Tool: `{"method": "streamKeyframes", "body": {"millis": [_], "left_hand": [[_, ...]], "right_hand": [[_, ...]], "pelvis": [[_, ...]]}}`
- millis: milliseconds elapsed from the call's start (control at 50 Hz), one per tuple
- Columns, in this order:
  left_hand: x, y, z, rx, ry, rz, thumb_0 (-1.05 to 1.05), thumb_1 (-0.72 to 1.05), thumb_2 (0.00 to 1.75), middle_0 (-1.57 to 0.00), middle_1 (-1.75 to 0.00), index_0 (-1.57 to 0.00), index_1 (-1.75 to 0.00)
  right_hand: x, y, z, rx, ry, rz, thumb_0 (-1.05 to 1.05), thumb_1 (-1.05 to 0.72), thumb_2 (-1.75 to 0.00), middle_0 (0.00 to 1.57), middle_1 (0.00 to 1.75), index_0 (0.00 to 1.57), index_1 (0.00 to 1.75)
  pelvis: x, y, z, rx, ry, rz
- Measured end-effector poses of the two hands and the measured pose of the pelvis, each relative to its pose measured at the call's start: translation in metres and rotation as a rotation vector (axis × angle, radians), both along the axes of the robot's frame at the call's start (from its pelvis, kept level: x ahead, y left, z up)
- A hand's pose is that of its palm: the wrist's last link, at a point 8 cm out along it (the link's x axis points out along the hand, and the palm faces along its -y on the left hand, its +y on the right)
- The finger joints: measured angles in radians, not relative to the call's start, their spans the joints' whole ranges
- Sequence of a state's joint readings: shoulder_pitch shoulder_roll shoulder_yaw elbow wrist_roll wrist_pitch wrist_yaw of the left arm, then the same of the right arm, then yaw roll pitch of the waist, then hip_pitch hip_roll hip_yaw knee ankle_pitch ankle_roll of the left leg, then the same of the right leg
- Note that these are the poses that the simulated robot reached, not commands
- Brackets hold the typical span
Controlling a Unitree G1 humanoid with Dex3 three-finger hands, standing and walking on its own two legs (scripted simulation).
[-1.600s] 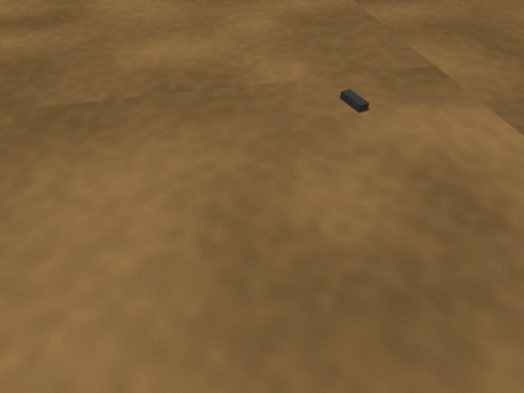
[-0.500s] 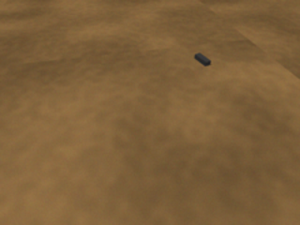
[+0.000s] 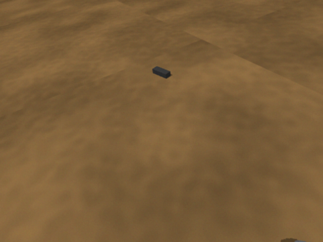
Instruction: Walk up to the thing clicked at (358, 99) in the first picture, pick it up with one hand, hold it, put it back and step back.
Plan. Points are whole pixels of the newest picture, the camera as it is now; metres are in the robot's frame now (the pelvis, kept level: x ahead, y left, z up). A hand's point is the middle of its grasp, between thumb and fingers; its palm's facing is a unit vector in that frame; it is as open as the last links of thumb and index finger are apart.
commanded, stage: walk up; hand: left
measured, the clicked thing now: (161, 72) +2.07 +0.25 -0.72
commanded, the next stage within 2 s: none
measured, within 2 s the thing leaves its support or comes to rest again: neither
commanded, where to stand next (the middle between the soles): +1.58 +0.28 m, yaw -41 degrees
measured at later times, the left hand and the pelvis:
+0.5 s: hand (93, 153) +0.48 +0.34 -0.12, palm faces -0.33 -0.86 -0.40, open 7.4 cm; pelvis +0.31 +0.08 +0.02, yaw -15 degrees
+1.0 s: hand (120, 103) +0.76 +0.28 -0.10, palm faces -0.34 -0.83 -0.44, open 7.4 cm; pelvis +0.59 +0.06 +0.02, yaw -24 degrees
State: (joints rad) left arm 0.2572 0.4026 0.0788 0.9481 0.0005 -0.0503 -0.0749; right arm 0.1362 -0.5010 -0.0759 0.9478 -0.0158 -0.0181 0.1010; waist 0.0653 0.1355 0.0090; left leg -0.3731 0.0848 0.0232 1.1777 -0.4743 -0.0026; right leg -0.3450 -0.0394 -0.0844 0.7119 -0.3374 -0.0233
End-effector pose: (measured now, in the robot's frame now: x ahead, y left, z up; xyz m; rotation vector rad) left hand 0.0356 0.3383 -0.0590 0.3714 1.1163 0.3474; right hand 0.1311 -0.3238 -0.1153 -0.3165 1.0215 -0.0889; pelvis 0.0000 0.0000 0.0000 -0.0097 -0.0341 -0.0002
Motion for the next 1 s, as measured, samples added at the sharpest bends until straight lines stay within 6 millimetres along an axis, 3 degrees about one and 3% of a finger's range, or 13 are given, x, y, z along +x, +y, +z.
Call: {"method": "streamKeyframes", "body": {"millis": [120, 220, 280, 340, 400, 520, 620, 680, 760, 800, 860, 1000], "left_hand": [[0.042, -0.019, -0.005, -0.074, 0.115, -0.043, 0.0, 0.9, 0.9, -0.21, -0.3, -0.2, -0.3], [0.117, -0.004, -0.018, -0.101, 0.151, -0.127, 0.0, 0.9, 0.9, -0.21, -0.3, -0.21, -0.3], [0.179, 0.018, -0.031, -0.091, 0.156, -0.186, 0.0, 0.89, 0.9, -0.21, -0.3, -0.21, -0.3], [0.254, 0.047, -0.048, -0.056, 0.158, -0.246, 0.0, 0.89, 0.9, -0.21, -0.3, -0.21, -0.3], [0.334, 0.057, -0.05, -0.025, 0.129, -0.316, 0.01, 0.9, 0.9, -0.2, -0.3, -0.2, -0.3], [0.476, 0.039, -0.016, -0.056, 0.029, -0.458, 0.0, 0.9, 0.9, -0.2, -0.3, -0.2, -0.3], [0.578, 0.018, 0.0, -0.053, -0.052, -0.523, 0.0, 0.9, 0.9, -0.2, -0.3, -0.2, -0.3], [0.631, -0.003, 0.003, -0.056, -0.077, -0.566, 0.0, 0.9, 0.9, -0.2, -0.3, -0.2, -0.3], [0.695, -0.038, -0.004, -0.059, -0.105, -0.618, 0.0, 0.9, 0.9, -0.2, -0.3, -0.2, -0.3], [0.718, -0.051, -0.008, -0.064, -0.128, -0.618, 0.0, 0.9, 0.9, -0.2, -0.3, -0.2, -0.3], [0.735, -0.055, -0.009, -0.069, -0.158, -0.592, 0.0, 0.9, 0.9, -0.2, -0.3, -0.2, -0.3], [0.733, -0.012, -0.002, -0.021, -0.009, -0.483, 0.0, 0.9, 0.9, -0.21, -0.3, -0.21, -0.3]], "right_hand": [[0.061, 0.026, 0.037, 0.054, -0.071, 0.007, 0.01, -0.9, -0.9, 0.2, 0.3, 0.2, 0.3], [0.102, 0.026, 0.048, 0.0, -0.049, -0.057, 0.01, -0.9, -0.9, 0.2, 0.3, 0.2, 0.3], [0.129, 0.027, 0.046, -0.046, -0.029, -0.114, 0.01, -0.9, -0.9, 0.2, 0.3, 0.2, 0.3], [0.154, 0.036, 0.042, -0.089, -0.024, -0.187, 0.01, -0.9, -0.9, 0.2, 0.3, 0.2, 0.3], [0.159, 0.053, 0.045, -0.105, -0.013, -0.255, 0.01, -0.9, -0.9, 0.2, 0.3, 0.2, 0.3], [0.145, 0.083, 0.059, -0.088, 0.089, -0.435, 0.01, -0.9, -0.9, 0.2, 0.3, 0.2, 0.3], [0.146, 0.102, 0.047, -0.063, 0.177, -0.524, 0.01, -0.9, -0.9, 0.2, 0.3, 0.2, 0.3], [0.163, 0.11, 0.031, -0.028, 0.213, -0.554, 0.01, -0.9, -0.9, 0.2, 0.3, 0.2, 0.3], [0.204, 0.111, 0.0, 0.021, 0.223, -0.57, 0.01, -0.9, -0.9, 0.2, 0.3, 0.2, 0.3], [0.233, 0.109, -0.015, 0.041, 0.23, -0.563, 0.01, -0.9, -0.9, 0.2, 0.3, 0.2, 0.3], [0.29, 0.108, -0.018, 0.072, 0.208, -0.513, 0.01, -0.9, -0.9, 0.2, 0.3, 0.2, 0.3], [0.431, 0.074, 0.017, 0.033, 0.0, -0.435, 0.01, -0.9, -0.9, 0.2, 0.3, 0.2, 0.3]], "pelvis": [[0.064, 0.005, 0.025, 0.005, -0.009, -0.084], [0.127, 0.023, 0.022, -0.022, 0.017, -0.131], [0.172, 0.041, 0.012, -0.047, 0.036, -0.153], [0.219, 0.058, -0.002, -0.019, 0.049, -0.172], [0.251, 0.071, 0.0, 0.0, 0.043, -0.21], [0.324, 0.084, 0.027, -0.004, 0.044, -0.267], [0.386, 0.085, 0.027, 0.017, 0.024, -0.302], [0.422, 0.083, 0.02, 0.03, 0.017, -0.329], [0.471, 0.073, 0.003, 0.035, 0.015, -0.347], [0.494, 0.068, -0.003, -0.005, 0.019, -0.355], [0.521, 0.06, -0.003, 0.003, 0.015, -0.363], [0.592, 0.061, 0.017, -0.003, -0.008, -0.416]]}}
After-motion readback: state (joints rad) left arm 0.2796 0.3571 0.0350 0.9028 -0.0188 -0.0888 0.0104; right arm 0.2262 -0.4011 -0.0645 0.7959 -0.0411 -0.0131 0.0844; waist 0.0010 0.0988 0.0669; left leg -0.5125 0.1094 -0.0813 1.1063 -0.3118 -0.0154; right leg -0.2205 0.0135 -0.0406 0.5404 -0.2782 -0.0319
